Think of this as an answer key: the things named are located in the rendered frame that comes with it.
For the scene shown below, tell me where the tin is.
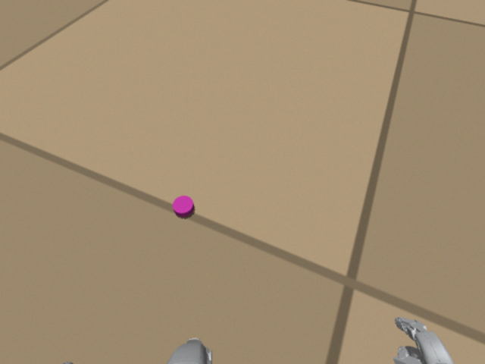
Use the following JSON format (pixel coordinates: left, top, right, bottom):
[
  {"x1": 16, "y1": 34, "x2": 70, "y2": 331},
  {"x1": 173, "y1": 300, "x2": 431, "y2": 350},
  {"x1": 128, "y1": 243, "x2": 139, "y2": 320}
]
[{"x1": 173, "y1": 196, "x2": 194, "y2": 217}]

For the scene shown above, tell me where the right robot hand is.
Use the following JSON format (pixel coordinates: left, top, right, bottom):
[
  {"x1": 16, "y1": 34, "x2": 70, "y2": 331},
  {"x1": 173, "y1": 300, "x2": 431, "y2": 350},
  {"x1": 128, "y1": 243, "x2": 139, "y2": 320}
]
[{"x1": 393, "y1": 317, "x2": 454, "y2": 364}]

